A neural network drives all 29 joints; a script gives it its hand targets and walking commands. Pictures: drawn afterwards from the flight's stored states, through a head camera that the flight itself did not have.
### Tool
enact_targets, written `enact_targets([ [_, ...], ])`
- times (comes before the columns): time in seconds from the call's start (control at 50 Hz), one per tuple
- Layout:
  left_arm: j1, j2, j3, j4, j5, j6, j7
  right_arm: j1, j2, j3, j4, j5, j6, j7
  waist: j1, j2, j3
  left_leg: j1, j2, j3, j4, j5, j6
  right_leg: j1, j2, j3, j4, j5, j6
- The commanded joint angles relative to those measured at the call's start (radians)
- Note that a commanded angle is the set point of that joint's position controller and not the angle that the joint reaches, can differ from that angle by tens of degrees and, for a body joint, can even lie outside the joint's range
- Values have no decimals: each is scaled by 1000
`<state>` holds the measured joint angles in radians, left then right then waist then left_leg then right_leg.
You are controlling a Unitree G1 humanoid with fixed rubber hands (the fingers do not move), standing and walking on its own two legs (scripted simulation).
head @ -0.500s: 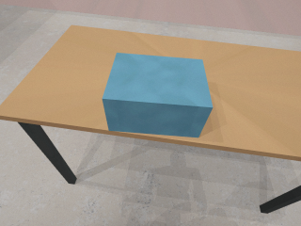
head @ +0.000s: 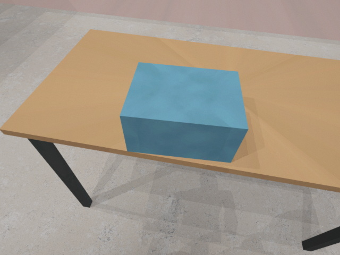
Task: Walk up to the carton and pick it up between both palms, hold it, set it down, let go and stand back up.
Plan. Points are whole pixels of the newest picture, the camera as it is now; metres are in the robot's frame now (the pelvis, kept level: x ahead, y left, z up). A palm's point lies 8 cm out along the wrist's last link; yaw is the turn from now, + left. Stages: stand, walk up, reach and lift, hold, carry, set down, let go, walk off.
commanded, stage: walk up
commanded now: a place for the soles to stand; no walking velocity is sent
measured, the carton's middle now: (183, 111) +0.47 -0.05 +0.05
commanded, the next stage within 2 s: reach and lift in 0.30 s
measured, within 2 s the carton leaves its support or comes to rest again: neither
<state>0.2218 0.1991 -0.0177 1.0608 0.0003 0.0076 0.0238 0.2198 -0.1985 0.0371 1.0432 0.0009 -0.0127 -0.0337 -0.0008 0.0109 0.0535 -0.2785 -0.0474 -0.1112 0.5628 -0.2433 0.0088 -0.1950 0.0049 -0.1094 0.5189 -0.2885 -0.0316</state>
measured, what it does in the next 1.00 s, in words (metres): stands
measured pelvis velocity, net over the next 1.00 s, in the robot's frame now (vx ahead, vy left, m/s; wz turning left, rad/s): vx -0.01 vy -0.03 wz -0.07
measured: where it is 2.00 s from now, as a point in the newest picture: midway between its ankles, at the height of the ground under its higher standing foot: outside the picture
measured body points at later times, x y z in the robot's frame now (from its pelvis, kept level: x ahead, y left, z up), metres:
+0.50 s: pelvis -0.02 -0.01 -0.04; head +0.04 +0.01 +0.41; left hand +0.15 +0.26 -0.17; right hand +0.15 -0.25 -0.16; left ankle +0.04 +0.11 -0.73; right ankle +0.00 -0.10 -0.73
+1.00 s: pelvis -0.01 -0.03 +0.00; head +0.02 -0.02 +0.45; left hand +0.16 +0.24 -0.07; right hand +0.16 -0.23 -0.07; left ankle +0.04 +0.11 -0.73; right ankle +0.00 -0.10 -0.73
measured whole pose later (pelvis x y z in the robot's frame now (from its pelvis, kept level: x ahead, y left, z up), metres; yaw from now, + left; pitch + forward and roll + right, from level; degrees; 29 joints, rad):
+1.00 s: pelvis -0.01 -0.03 +0.00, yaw -4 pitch -3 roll +2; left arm 0.24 0.31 0.11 0.25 -0.10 0.46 0.00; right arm 0.24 -0.09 0.03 0.32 0.04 0.20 -0.03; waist 0.05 -0.07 0.11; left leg -0.22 0.03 0.03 0.47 -0.20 -0.04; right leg -0.20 0.03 -0.05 0.54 -0.29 -0.07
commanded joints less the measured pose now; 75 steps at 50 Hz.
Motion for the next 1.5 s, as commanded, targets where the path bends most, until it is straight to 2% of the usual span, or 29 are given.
enact_targets([
  [0.0,30,143,26,-43,1,-8,6,37,-134,-25,-38,0,-12,-8,0,4,-18,-56,100,-110,-101,164,37,40,-130,139,-145,56,-40],
  [0.28,14,152,30,-41,2,0,7,38,-143,-28,-38,0,-9,-12,2,16,-15,-80,90,-135,-93,162,35,57,-140,114,-147,25,-45],
  [0.3,-716,322,85,-459,-27,158,4,-691,-58,-167,-258,-130,-66,26,-68,-27,-165,-242,116,156,44,-154,-30,-248,-52,66,136,-192,-3],
  [0.32,-585,285,70,-465,-31,266,29,-544,-88,-186,-172,-150,-38,52,-65,-47,14,-363,80,168,53,-316,-26,-227,-59,77,146,-331,-4],
  [0.34,-608,304,92,-529,-15,327,34,-548,-80,-181,-229,-143,-16,69,-57,-58,-8,-343,89,169,27,-338,-20,-189,-54,68,128,-356,-4],
  [0.36,-530,231,74,-491,-42,393,24,-549,-101,-199,-226,-128,39,83,-26,-93,-84,-312,84,174,77,-264,-34,-172,-64,62,171,-282,12],
  [0.38,-467,224,78,-536,-40,455,18,-458,-101,-170,-253,-107,71,93,-11,-60,-138,-307,97,172,100,-188,-40,-190,-83,70,192,-175,7],
  [0.42,-393,176,82,-632,-14,547,18,-326,-127,-126,-261,-43,106,103,7,32,-263,-176,99,178,89,-160,-53,-186,-77,66,177,-77,-12],
  [0.44,-315,149,74,-664,-22,579,19,-254,-150,-107,-245,-6,122,106,-1,80,-317,-78,104,162,94,-20,-62,-193,-56,29,197,54,-24],
  [0.46,-209,124,85,-700,-25,602,16,-182,-181,-82,-232,40,126,105,-12,100,-375,39,100,139,117,215,-78,-167,-22,2,210,198,-30],
  [0.48,-89,105,121,-755,-17,617,7,-113,-218,-56,-259,90,125,100,-20,97,-417,174,94,117,102,418,-97,-104,11,-8,171,314,-25],
  [0.5,10,93,146,-800,-6,623,-6,-61,-243,-33,-291,127,121,91,-28,89,-419,267,96,109,79,556,-110,-60,29,-12,125,424,-12],
  [0.52,81,95,174,-854,16,626,-21,-37,-267,-20,-328,153,113,81,-27,80,-409,304,92,118,58,611,-111,-16,32,-4,87,518,-3],
  [0.54,120,90,204,-897,53,638,-28,-29,-280,-12,-343,172,112,75,-19,91,-367,244,79,125,-12,476,-111,70,31,24,49,460,-11],
  [0.56,133,119,216,-881,73,645,-33,-32,-269,-2,-368,165,107,63,-17,78,-307,208,72,143,-11,451,-100,86,23,30,42,505,-12],
  [0.6,105,168,231,-865,77,635,-35,-119,-250,17,-434,145,100,41,15,38,-196,163,37,177,-36,329,-75,39,3,50,-9,464,23],
  [0.66,-16,229,231,-832,52,583,-24,-200,-131,16,-600,78,101,21,85,-85,-25,-13,23,219,-86,74,-25,28,-38,125,-95,203,75],
  [0.68,-66,232,227,-835,48,560,-19,-202,-90,10,-651,65,101,24,102,-91,-1,-42,29,222,-93,30,-21,15,-55,170,-133,77,79],
  [0.72,-165,230,208,-870,24,513,-7,-195,-25,-7,-742,55,110,37,111,-64,10,-72,44,225,-102,-45,-15,-26,-91,245,-190,-141,75],
  [0.76,-214,226,188,-935,-3,477,3,-157,5,-17,-813,54,127,41,92,-33,-11,-79,55,222,-108,-80,-14,-20,-127,302,-213,-219,72],
  [0.82,-209,231,156,-1005,-55,443,5,-85,3,-39,-866,49,163,26,46,6,-56,-20,63,223,-122,-63,-17,-17,-144,311,-215,-158,69],
  [0.88,-130,255,152,-1006,-97,427,-13,-3,-17,-67,-875,38,183,3,13,10,-78,66,63,226,-153,3,-18,-20,-118,244,-207,3,76],
  [0.94,-17,278,178,-963,-110,401,-41,70,-37,-78,-864,26,179,-23,5,-17,-86,132,50,233,-185,118,-27,34,-69,151,-185,224,93],
  [0.98,32,280,193,-942,-110,381,-52,84,-49,-79,-856,26,169,-29,15,-27,-95,154,40,233,-197,193,-39,77,-44,123,-183,289,100],
  [1.06,63,259,193,-943,-120,341,-52,65,-63,-88,-884,30,145,-13,40,-32,-84,193,35,229,-222,277,-46,76,-5,96,-224,223,87],
  [1.14,41,248,176,-982,-145,297,-38,55,-66,-93,-958,48,128,14,51,-30,-72,216,40,217,-248,261,-35,24,-1,101,-266,145,68],
  [1.22,28,253,151,-1066,-170,268,-16,74,-77,-100,-1035,88,127,45,58,2,-73,228,44,204,-265,229,-29,-14,-7,115,-284,113,46],
  [1.34,75,239,144,-1169,-164,262,11,146,-125,-133,-1076,145,143,82,58,56,-73,275,48,185,-271,267,-45,-33,1,125,-303,135,15],
  [1.48,137,215,143,-1255,-164,257,19,180,-186,-177,-1122,177,133,95,53,37,-88,321,49,164,-261,370,-59,-25,24,127,-320,199,0],
])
